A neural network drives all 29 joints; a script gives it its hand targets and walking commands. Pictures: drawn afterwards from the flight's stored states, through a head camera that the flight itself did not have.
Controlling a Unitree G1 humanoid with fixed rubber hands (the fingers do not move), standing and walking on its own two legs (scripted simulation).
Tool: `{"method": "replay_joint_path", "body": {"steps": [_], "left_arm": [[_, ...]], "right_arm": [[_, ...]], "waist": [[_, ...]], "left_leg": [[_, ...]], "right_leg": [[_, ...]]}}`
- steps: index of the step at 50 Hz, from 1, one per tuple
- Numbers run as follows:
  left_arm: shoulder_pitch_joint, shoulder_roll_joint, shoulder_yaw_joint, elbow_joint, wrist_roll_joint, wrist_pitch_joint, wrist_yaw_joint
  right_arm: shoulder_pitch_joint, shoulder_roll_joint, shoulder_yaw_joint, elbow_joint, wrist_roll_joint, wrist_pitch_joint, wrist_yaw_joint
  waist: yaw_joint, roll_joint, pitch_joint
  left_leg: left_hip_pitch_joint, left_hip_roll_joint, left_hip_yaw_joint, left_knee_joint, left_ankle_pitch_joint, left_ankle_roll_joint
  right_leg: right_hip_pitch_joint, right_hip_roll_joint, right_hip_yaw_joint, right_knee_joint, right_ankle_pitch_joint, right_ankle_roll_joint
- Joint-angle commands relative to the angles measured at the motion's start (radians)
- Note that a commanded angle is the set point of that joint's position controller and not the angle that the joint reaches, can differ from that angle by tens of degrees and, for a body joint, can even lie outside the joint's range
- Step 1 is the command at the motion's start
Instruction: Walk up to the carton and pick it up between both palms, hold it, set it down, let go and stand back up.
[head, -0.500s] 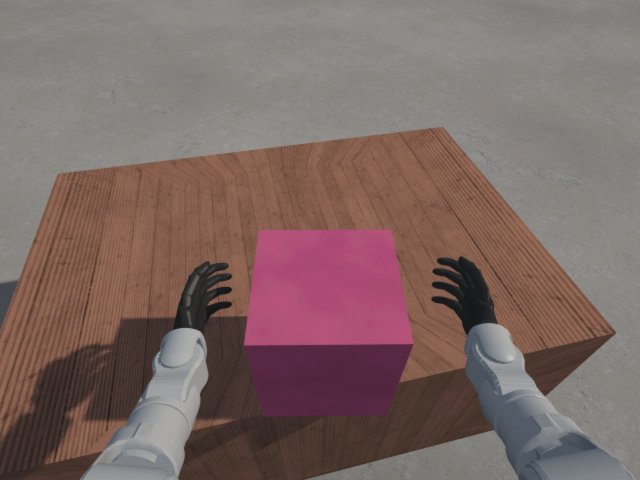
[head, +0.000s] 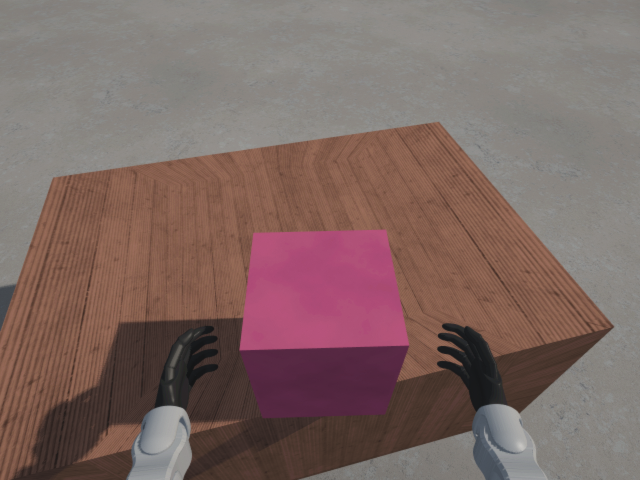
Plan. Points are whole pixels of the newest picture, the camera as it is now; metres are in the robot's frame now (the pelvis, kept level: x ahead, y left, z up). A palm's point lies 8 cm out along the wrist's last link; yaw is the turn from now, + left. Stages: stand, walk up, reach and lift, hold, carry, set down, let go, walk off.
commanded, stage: set down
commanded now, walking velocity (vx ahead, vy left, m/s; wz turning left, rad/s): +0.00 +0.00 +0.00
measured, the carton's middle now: (322, 327) +0.38 +0.01 -0.10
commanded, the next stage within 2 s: let go in 1.62 s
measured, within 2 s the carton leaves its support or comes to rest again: neither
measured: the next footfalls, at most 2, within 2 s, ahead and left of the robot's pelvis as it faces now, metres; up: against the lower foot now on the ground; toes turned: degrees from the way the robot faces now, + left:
none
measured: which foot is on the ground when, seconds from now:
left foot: down 0.00-1.00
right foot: down 0.00-1.00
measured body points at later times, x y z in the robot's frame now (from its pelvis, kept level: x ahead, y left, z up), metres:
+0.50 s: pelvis +0.00 +0.01 +0.00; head -0.01 +0.02 +0.45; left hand +0.21 +0.22 -0.06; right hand +0.20 -0.19 -0.06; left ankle +0.01 +0.13 -0.74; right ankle +0.01 -0.09 -0.74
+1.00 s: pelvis +0.02 +0.01 +0.01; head +0.00 +0.02 +0.46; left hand +0.19 +0.24 -0.08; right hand +0.18 -0.20 -0.07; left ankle +0.01 +0.13 -0.74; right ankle +0.01 -0.09 -0.74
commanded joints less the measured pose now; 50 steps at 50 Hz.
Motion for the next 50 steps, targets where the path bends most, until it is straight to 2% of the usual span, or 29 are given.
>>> {"method": "replay_joint_path", "body": {"steps": [1, 3, 4, 5, 7, 8, 9, 11, 13, 14, 15, 16, 18, 19, 22, 25, 26, 28, 30, 31, 33, 34, 36, 38, 40, 41, 45, 47, 50], "left_arm": [[-0.368, 0.136, 0.005, -0.210, -0.039, -0.018, 0.017], [-0.145, 0.099, 0.006, -0.201, -0.008, -0.023, 0.014], [-0.267, 0.114, 0.000, -0.222, -0.017, -0.021, 0.012], [-0.176, 0.109, 0.002, -0.186, -0.006, -0.012, 0.010], [-0.057, 0.073, 0.018, -0.130, 0.032, 0.001, -0.004], [-0.197, 0.091, 0.014, -0.177, 0.018, -0.003, -0.002], [-0.028, 0.072, 0.028, -0.110, 0.050, 0.000, -0.004], [-0.056, 0.060, 0.019, -0.113, 0.061, 0.012, -0.003], [-0.086, 0.083, 0.021, -0.159, 0.057, 0.023, 0.012], [-0.100, 0.093, 0.002, -0.206, 0.042, 0.021, 0.025], [-0.098, 0.068, -0.005, -0.181, 0.057, 0.050, 0.036], [-0.118, 0.092, -0.023, -0.249, 0.029, 0.036, 0.048], [-0.051, 0.084, -0.024, -0.219, 0.040, 0.074, 0.053], [-0.082, 0.117, -0.014, -0.307, 0.021, 0.056, 0.063], [-0.032, 0.111, -0.023, -0.300, 0.020, 0.053, 0.070], [0.018, 0.098, -0.034, -0.257, 0.053, 0.077, 0.068], [0.025, 0.111, -0.033, -0.302, 0.036, 0.075, 0.067], [0.076, 0.086, -0.045, -0.219, 0.058, 0.123, 0.048], [0.070, 0.106, -0.030, -0.270, 0.042, 0.121, 0.045], [0.113, 0.082, -0.033, -0.177, 0.081, 0.167, 0.037], [0.109, 0.124, -0.001, -0.277, 0.056, 0.168, 0.030], [0.102, 0.117, -0.005, -0.310, 0.056, 0.154, 0.041], [0.119, 0.112, -0.016, -0.263, 0.092, 0.198, 0.045], [0.124, 0.130, -0.008, -0.310, 0.064, 0.220, 0.033], [0.126, 0.127, -0.013, -0.313, 0.069, 0.238, 0.036], [0.161, 0.117, -0.026, -0.280, 0.101, 0.278, 0.036], [0.189, 0.133, 0.002, -0.375, 0.101, 0.275, 0.041], [0.216, 0.134, 0.008, -0.335, 0.114, 0.287, 0.027], [0.229, 0.132, 0.005, -0.351, 0.121, 0.329, 0.016]], "right_arm": [[-0.370, -0.108, -0.035, -0.244, -0.023, -0.012, 0.008], [-0.167, -0.080, -0.009, -0.200, -0.016, -0.025, 0.006], [-0.266, -0.102, -0.037, -0.205, -0.026, -0.024, 0.004], [-0.191, -0.089, -0.028, -0.165, -0.033, -0.017, 0.002], [-0.086, -0.062, -0.014, -0.087, -0.042, -0.020, 0.001], [-0.200, -0.083, -0.054, -0.128, -0.051, -0.027, 0.001], [-0.046, -0.052, -0.015, -0.052, -0.051, -0.023, 0.003], [-0.080, -0.071, -0.046, -0.031, -0.069, -0.024, 0.008], [-0.101, -0.078, -0.066, -0.082, -0.078, -0.015, 0.018], [-0.099, -0.075, -0.077, -0.129, -0.091, -0.015, 0.018], [-0.120, -0.098, -0.082, -0.084, -0.112, 0.005, 0.023], [-0.109, -0.109, -0.112, -0.158, -0.108, -0.005, 0.027], [-0.068, -0.090, -0.094, -0.144, -0.118, 0.026, 0.034], [-0.081, -0.088, -0.110, -0.233, -0.099, 0.019, 0.037], [-0.030, -0.083, -0.081, -0.231, -0.109, 0.031, 0.047], [0.025, -0.080, -0.075, -0.150, -0.121, 0.041, 0.050], [0.041, -0.088, -0.090, -0.194, -0.106, 0.032, 0.051], [0.077, -0.102, -0.086, -0.093, -0.133, 0.060, 0.046], [0.075, -0.102, -0.095, -0.162, -0.115, 0.050, 0.049], [0.094, -0.115, -0.074, -0.066, -0.134, 0.073, 0.050], [0.093, -0.124, -0.099, -0.197, -0.135, 0.062, 0.052], [0.097, -0.116, -0.098, -0.225, -0.135, 0.050, 0.055], [0.100, -0.135, -0.106, -0.132, -0.156, 0.084, 0.061], [0.113, -0.124, -0.113, -0.207, -0.155, 0.102, 0.060], [0.108, -0.117, -0.116, -0.219, -0.160, 0.111, 0.059], [0.145, -0.129, -0.104, -0.140, -0.179, 0.137, 0.060], [0.163, -0.131, -0.093, -0.223, -0.155, 0.119, 0.070], [0.178, -0.140, -0.099, -0.200, -0.180, 0.123, 0.063], [0.201, -0.139, -0.109, -0.171, -0.177, 0.143, 0.057]], "waist": [[0.016, 0.008, -0.310], [0.023, 0.001, -0.292], [0.012, 0.014, -0.313], [0.007, 0.002, -0.257], [0.018, -0.006, -0.153], [0.006, 0.012, -0.207], [0.025, 0.002, -0.109], [0.019, 0.016, -0.082], [0.030, 0.031, -0.069], [0.014, 0.008, -0.070], [0.016, 0.038, -0.049], [0.005, 0.032, -0.100], [0.018, 0.039, -0.059], [0.034, 0.039, -0.117], [0.039, 0.007, -0.102], [0.029, 0.058, -0.083], [0.028, 0.052, -0.099], [0.004, 0.050, -0.034], [0.025, 0.036, -0.035], [0.017, 0.054, 0.001], [0.043, -0.001, -0.023], [0.046, 0.019, -0.040], [0.027, 0.041, -0.019], [0.033, -0.014, 0.015], [0.039, 0.009, -0.004], [0.030, 0.035, 0.036], [0.060, 0.020, 0.004], [0.037, -0.001, 0.006], [0.038, 0.043, 0.047]], "left_leg": [[0.066, -0.030, 0.026, -0.058, 0.132, 0.015], [0.146, -0.031, 0.013, -0.059, 0.214, 0.001], [0.120, -0.031, 0.018, -0.060, 0.198, 0.000], [0.125, -0.033, 0.021, -0.063, 0.197, 0.001], [0.174, -0.034, 0.013, -0.081, 0.184, -0.002], [0.148, -0.027, 0.022, -0.083, 0.168, -0.005], [0.170, -0.030, 0.019, -0.088, 0.172, -0.003], [0.201, -0.026, 0.017, -0.098, 0.141, -0.010], [0.204, -0.021, 0.021, -0.103, 0.110, -0.006], [0.195, -0.020, 0.024, -0.102, 0.085, -0.005], [0.205, -0.017, 0.020, -0.113, 0.082, -0.013], [0.216, -0.022, 0.023, -0.102, 0.086, -0.014], [0.222, -0.018, 0.025, -0.119, 0.074, -0.004], [0.198, -0.022, 0.030, -0.111, 0.085, -0.002], [0.177, -0.023, 0.032, -0.107, 0.079, 0.005], [0.209, -0.022, 0.025, -0.113, 0.122, -0.003], [0.231, -0.020, 0.028, -0.105, 0.152, -0.012], [0.263, -0.019, 0.019, -0.107, 0.160, -0.015], [0.248, -0.021, 0.031, -0.111, 0.167, -0.010], [0.270, -0.015, 0.025, -0.119, 0.163, -0.014], [0.248, -0.022, 0.034, -0.124, 0.172, -0.004], [0.238, -0.021, 0.035, -0.119, 0.194, -0.006], [0.274, -0.015, 0.039, -0.137, 0.175, -0.013], [0.263, -0.020, 0.044, -0.145, 0.165, 0.001], [0.274, -0.018, 0.046, -0.147, 0.178, 0.002], [0.298, -0.013, 0.040, -0.148, 0.187, -0.008], [0.319, -0.014, 0.044, -0.132, 0.295, -0.012], [0.319, -0.023, 0.042, -0.132, 0.269, -0.008], [0.344, -0.019, 0.041, -0.134, 0.284, -0.019]], "right_leg": [[0.104, -0.048, 0.065, -0.074, 0.167, 0.030], [0.152, -0.044, 0.067, -0.078, 0.267, 0.026], [0.142, -0.043, 0.066, -0.074, 0.249, 0.026], [0.147, -0.046, 0.064, -0.080, 0.266, 0.028], [0.135, -0.045, 0.059, -0.112, 0.231, 0.026], [0.106, -0.038, 0.051, -0.107, 0.187, 0.021], [0.115, -0.048, 0.059, -0.126, 0.167, 0.020], [0.065, -0.038, 0.050, -0.149, 0.080, 0.007], [0.031, -0.040, 0.044, -0.159, -0.006, -0.003], [0.042, -0.039, 0.046, -0.162, -0.015, -0.001], [0.031, -0.035, 0.040, -0.161, -0.018, -0.015], [0.024, -0.036, 0.033, -0.154, -0.019, -0.010], [0.041, -0.041, 0.040, -0.164, -0.026, -0.014], [0.069, -0.042, 0.049, -0.151, -0.004, -0.010], [0.095, -0.050, 0.054, -0.131, 0.030, -0.003], [0.086, -0.050, 0.053, -0.131, 0.074, -0.002], [0.095, -0.045, 0.048, -0.129, 0.098, -0.005], [0.064, -0.043, 0.038, -0.151, 0.107, -0.009], [0.069, -0.043, 0.035, -0.154, 0.098, -0.002], [0.074, -0.040, 0.034, -0.166, 0.095, -0.009], [0.103, -0.043, 0.029, -0.166, 0.111, 0.003], [0.103, -0.044, 0.031, -0.155, 0.135, 0.003], [0.103, -0.035, 0.023, -0.162, 0.109, -0.002], [0.097, -0.042, 0.027, -0.180, 0.098, 0.007], [0.092, -0.045, 0.029, -0.181, 0.113, 0.007], [0.080, -0.040, 0.028, -0.190, 0.117, -0.001], [0.111, -0.033, 0.017, -0.180, 0.215, 0.010], [0.127, -0.041, 0.024, -0.188, 0.234, 0.014], [0.102, -0.033, 0.010, -0.205, 0.205, 0.004]]}}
